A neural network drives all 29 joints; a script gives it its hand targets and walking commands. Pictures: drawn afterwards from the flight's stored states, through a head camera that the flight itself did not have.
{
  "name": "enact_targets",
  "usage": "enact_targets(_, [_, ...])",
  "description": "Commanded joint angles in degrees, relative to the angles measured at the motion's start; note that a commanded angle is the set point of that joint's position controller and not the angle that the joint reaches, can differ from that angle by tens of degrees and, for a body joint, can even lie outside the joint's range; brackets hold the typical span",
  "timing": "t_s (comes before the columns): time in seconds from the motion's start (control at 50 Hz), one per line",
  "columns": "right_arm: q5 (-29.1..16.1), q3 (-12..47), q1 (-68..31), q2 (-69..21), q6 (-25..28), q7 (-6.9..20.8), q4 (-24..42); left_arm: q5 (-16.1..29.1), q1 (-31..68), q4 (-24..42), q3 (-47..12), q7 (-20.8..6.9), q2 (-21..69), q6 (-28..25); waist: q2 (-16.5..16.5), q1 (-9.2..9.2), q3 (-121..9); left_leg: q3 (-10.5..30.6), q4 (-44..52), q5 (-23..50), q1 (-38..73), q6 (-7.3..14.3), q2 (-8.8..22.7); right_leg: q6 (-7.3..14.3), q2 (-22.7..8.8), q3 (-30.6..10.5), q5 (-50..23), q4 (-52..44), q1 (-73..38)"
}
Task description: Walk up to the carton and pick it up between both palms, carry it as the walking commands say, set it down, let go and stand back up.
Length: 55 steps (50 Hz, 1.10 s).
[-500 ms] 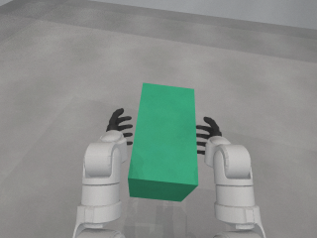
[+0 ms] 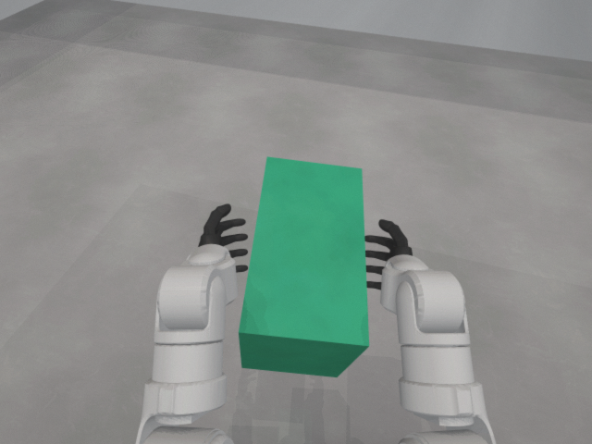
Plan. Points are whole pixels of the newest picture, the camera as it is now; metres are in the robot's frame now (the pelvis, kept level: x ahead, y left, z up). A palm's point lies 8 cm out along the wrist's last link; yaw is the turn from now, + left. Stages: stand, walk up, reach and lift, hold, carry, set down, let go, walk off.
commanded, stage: carry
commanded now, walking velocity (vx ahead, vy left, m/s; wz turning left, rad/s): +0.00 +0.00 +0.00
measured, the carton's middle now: (302, 267) +0.36 +0.01 +0.00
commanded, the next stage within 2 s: none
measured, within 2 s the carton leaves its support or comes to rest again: neither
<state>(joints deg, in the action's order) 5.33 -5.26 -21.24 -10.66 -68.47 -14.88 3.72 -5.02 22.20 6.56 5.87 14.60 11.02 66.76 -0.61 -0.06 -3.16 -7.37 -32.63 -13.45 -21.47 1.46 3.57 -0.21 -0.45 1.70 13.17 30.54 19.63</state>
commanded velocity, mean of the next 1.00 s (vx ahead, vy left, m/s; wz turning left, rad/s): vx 0.00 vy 0.00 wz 0.00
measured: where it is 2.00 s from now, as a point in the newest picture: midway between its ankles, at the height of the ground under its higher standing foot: outside the picture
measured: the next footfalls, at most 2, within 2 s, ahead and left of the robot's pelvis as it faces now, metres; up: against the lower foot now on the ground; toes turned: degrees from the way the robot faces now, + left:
none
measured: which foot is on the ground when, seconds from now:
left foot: down 0.00-1.00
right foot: down 0.00-1.00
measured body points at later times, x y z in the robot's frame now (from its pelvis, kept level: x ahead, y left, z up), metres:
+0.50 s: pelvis +0.00 +0.00 +0.00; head +0.00 +0.00 +0.45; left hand +0.32 +0.12 +0.09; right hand +0.31 -0.12 +0.07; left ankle +0.04 +0.10 -0.73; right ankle +0.03 -0.13 -0.73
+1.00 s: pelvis +0.00 +0.00 +0.00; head -0.01 +0.00 +0.45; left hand +0.32 +0.12 +0.09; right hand +0.31 -0.12 +0.07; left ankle +0.04 +0.10 -0.73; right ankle +0.03 -0.13 -0.73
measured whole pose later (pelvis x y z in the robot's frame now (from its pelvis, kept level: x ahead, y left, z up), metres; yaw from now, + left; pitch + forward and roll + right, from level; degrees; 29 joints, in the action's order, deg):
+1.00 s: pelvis +0.00 +0.00 +0.00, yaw +0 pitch +2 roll -1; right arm 6.2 -5.3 -20.5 -10.4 -64.5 -13.8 0.1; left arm -5.0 21.9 2.6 6.7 13.3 10.9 62.5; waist -0.4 -0.2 -3.8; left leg -7.4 -32.6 -13.4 -21.5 1.5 3.6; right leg -0.2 -0.5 1.7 13.1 30.6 19.6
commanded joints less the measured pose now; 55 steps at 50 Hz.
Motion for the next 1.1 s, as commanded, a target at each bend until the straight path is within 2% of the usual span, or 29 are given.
enact_targets(0.0, [-18.3,27.0,-26.9,-58.1,5.7,12.9,12.8,15.3,16.8,2.0,-26.1,-12.5,60.3,-2.7,-1.4,0.03,-24.7,6.8,6.2,5.7,13.4,1.1,7.1,3.2,-4.9,-3.9,-11.5,-0.6,-4.1])
enact_targets(0.12, [-17.8,27.2,-26.2,-57.2,6.2,12.7,13.4,15.5,15.5,1.1,-25.7,-12.8,59.8,-3.0,0.9,0.11,-26.1,5.8,3.9,8.0,14.5,1.3,6.5,3.3,-5.5,-4.3,-15.0,-1.0,-4.2])
enact_targets(0.16, [-17.3,26.7,-25.5,-57.4,6.3,13.0,11.3,14.7,15.4,0.0,-25.9,-12.9,59.8,-3.2,-0.4,0.15,-26.0,5.5,3.4,11.4,14.9,0.9,6.5,3.4,-5.5,-4.3,-17.7,-0.4,-4.5])
enact_targets(0.18, [-18.5,27.5,-26.5,-57.9,6.6,12.9,14.8,16.0,16.1,2.8,-27.0,-12.7,60.7,-3.4,-1.4,0.15,-26.2,5.7,3.8,11.7,15.0,0.8,6.6,3.1,-5.4,-3.9,-16.5,-0.2,-4.8])
enact_targets(0.22, [-18.1,27.3,-26.7,-57.3,6.7,12.9,14.2,15.6,15.5,1.5,-26.0,-12.9,60.3,-3.4,-0.2,0.07,-26.1,5.6,3.6,10.4,14.0,1.1,6.5,3.2,-5.4,-4.1,-16.1,-0.5,-5.0])
enact_targets(0.24, [-19.2,27.8,-26.4,-58.4,6.5,12.6,16.0,16.9,16.7,4.9,-27.0,-12.5,60.6,-3.4,-0.4,0.15,-26.8,5.6,3.5,11.1,15.1,1.0,6.4,3.4,-5.6,-4.2,-16.7,-0.5,-4.9])
enact_targets(0.26, [-17.7,26.8,-24.9,-57.2,6.3,12.8,13.1,15.2,14.9,1.6,-26.2,-12.7,59.6,-3.1,0.1,0.14,-26.6,5.8,4.0,11.6,15.4,1.2,6.9,3.2,-5.3,-3.9,-16.4,-0.1,-4.8])
enact_targets(0.28, [-18.6,27.8,-27.1,-58.4,6.5,12.8,15.9,16.6,17.2,4.0,-27.7,-12.7,61.3,-3.1,-0.5,0.11,-26.9,5.4,3.2,12.3,15.6,1.1,6.9,3.4,-5.2,-4.0,-17.0,-0.3,-4.8])
enact_targets(0.3, [-16.4,27.0,-23.8,-57.6,6.4,13.3,9.6,14.0,13.3,-2.1,-26.0,-13.4,60.0,-3.2,0.1,0.21,-26.8,5.5,3.2,13.2,15.4,0.9,6.9,3.3,-5.4,-4.0,-17.6,-0.1,-5.1])
enact_targets(0.32, [-18.7,28.0,-26.9,-58.4,6.9,13.3,14.7,15.9,16.7,3.5,-27.3,-13.0,60.6,-3.7,-0.5,0.15,-26.2,5.6,3.5,13.6,15.4,0.9,6.7,3.4,-5.4,-3.5,-16.7,-0.1,-5.0])
enact_targets(0.34, [-17.2,26.7,-24.9,-57.3,6.8,13.3,12.2,15.1,14.7,0.1,-26.6,-13.2,60.5,-3.5,-1.6,0.11,-26.6,6.0,3.1,15.2,16.0,1.2,7.0,3.5,-5.2,-4.0,-17.1,0.4,-4.3])
enact_targets(0.38, [-17.4,27.1,-25.1,-57.9,6.8,13.4,11.8,15.0,15.4,0.9,-26.3,-13.2,60.1,-3.7,-0.1,0.07,-26.0,6.0,4.1,10.6,14.6,1.3,6.9,3.4,-5.3,-4.1,-14.7,-0.6,-4.5])
enact_targets(0.42, [-18.6,27.4,-26.3,-57.9,6.7,13.1,14.2,15.6,15.6,2.8,-26.6,-12.8,60.1,-3.3,-1.2,0.06,-25.7,6.2,4.7,9.6,14.8,1.3,6.9,3.4,-5.4,-4.0,-14.2,-0.7,-4.5])
enact_targets(0.44, [-15.0,25.1,-23.5,-55.6,7.0,13.7,6.0,12.2,12.9,-5.9,-24.2,-13.6,58.1,-3.6,-0.5,0.08,-26.0,6.2,5.1,8.5,14.5,1.3,7.1,3.2,-5.3,-3.7,-13.6,-0.5,-4.6])
enact_targets(0.46, [-17.4,26.3,-26.1,-57.1,7.5,13.5,11.7,14.8,16.4,1.2,-25.9,-13.1,59.2,-4.3,-0.7,0.06,-24.5,6.2,5.7,7.9,13.8,1.3,7.0,3.1,-5.1,-3.5,-12.5,-0.5,-3.8])
enact_targets(0.48, [-17.9,26.9,-27.7,-57.5,7.7,13.4,13.8,15.3,16.3,1.2,-26.1,-13.2,60.1,-4.3,0.6,-0.05,-25.8,6.4,5.1,8.8,14.3,1.5,7.3,3.1,-5.0,-3.5,-13.1,-0.6,-4.5])
enact_targets(0.56, [-16.6,26.5,-25.8,-57.1,7.9,13.6,10.1,14.0,15.4,-1.2,-25.5,-13.6,59.0,-4.5,-0.3,0.05,-24.2,5.2,5.1,5.5,13.3,0.9,6.5,3.3,-5.6,-4.0,-13.5,-1.4,-3.8])
enact_targets(0.64, [-16.7,26.3,-26.2,-56.8,8.8,13.7,9.9,14.1,15.4,-1.7,-25.4,-13.6,59.0,-5.5,0.2,0.10,-26.1,5.4,4.2,9.7,14.2,1.0,6.4,3.4,-5.6,-3.7,-15.7,-0.8,-5.1])
enact_targets(0.66, [-19.5,28.3,-29.1,-58.0,8.9,13.3,16.8,16.2,16.7,3.9,-26.7,-13.1,60.3,-5.5,0.2,0.06,-27.1,5.5,4.0,11.0,15.4,1.0,6.7,3.5,-5.4,-3.6,-15.8,-0.4,-5.1])
enact_targets(0.7, [-16.7,26.4,-24.7,-57.3,8.3,13.5,9.9,14.3,15.2,-0.5,-25.8,-13.3,59.0,-5.1,-0.1,0.14,-26.5,5.3,3.5,11.1,15.0,0.9,6.4,3.2,-5.7,-3.8,-16.8,-0.4,-5.0])
enact_targets(0.72, [-17.7,27.2,-25.8,-57.7,8.4,13.2,12.1,15.2,15.5,0.9,-26.2,-13.3,59.6,-5.0,0.0,0.15,-26.4,5.2,3.5,10.2,15.0,0.8,6.3,3.3,-5.8,-4.3,-16.5,-0.8,-4.4])
enact_targets(0.78, [-15.4,25.5,-24.1,-56.1,9.0,13.9,7.7,12.9,13.9,-3.6,-25.1,-13.8,58.3,-5.7,-0.1,0.10,-26.0,5.5,3.9,11.5,15.1,0.9,6.5,3.5,-5.6,-3.6,-16.4,-0.5,-4.3])
enact_targets(0.82, [-18.2,27.3,-27.4,-57.3,9.6,13.6,14.2,15.5,16.0,2.1,-26.4,-13.5,59.5,-6.1,-0.3,0.12,-25.9,5.6,4.0,11.6,15.2,1.3,6.8,3.2,-5.4,-3.5,-15.6,-0.5,-4.5])
enact_targets(0.84, [-16.0,26.5,-26.4,-56.2,9.4,13.9,8.9,12.7,13.6,-4.4,-24.6,-14.0,58.4,-5.8,1.1,0.08,-26.3,5.2,3.4,11.2,15.0,1.1,6.5,3.3,-5.5,-4.0,-16.6,-0.8,-5.1])
enact_targets(0.9, [-17.9,27.7,-27.6,-57.2,9.7,13.4,14.2,15.5,16.0,1.7,-26.4,-13.6,59.8,-6.3,1.0,0.16,-25.9,5.2,3.6,8.3,14.8,1.0,6.1,3.4,-6.2,-4.6,-16.6,-1.1,-4.1])
enact_targets(0.98, [-15.4,25.5,-24.9,-55.5,9.8,14.0,6.9,12.1,13.5,-4.7,-24.1,-13.9,57.2,-6.5,0.5,0.06,-24.5,5.8,5.3,6.3,13.8,1.2,6.7,3.3,-5.5,-4.0,-12.9,-1.5,-3.8])
enact_targets(1.0, [-16.1,26.0,-25.3,-56.2,9.9,13.8,9.1,13.6,14.8,-1.5,-24.8,-13.7,57.7,-6.8,0.8,0.10,-23.5,5.6,5.3,5.5,13.8,1.1,6.4,3.3,-5.6,-4.2,-13.1,-1.7,-3.0])
enact_targets(1.06, [-14.9,25.3,-25.4,-55.3,10.9,14.6,5.8,11.8,13.7,-5.8,-24.2,-14.3,57.2,-7.5,-0.4,0.06,-25.2,5.3,4.7,8.4,14.7,1.2,6.3,3.6,-5.7,-4.3,-14.3,-1.2,-3.7])
enact_targets(1.08, [-15.8,25.9,-27.2,-55.8,11.4,14.6,8.5,12.8,14.9,-3.8,-24.9,-14.5,58.0,-7.8,-0.8,0.10,-25.0,5.5,5.2,6.9,14.8,1.2,6.5,3.4,-5.6,-4.1,-12.6,-1.4,-3.4])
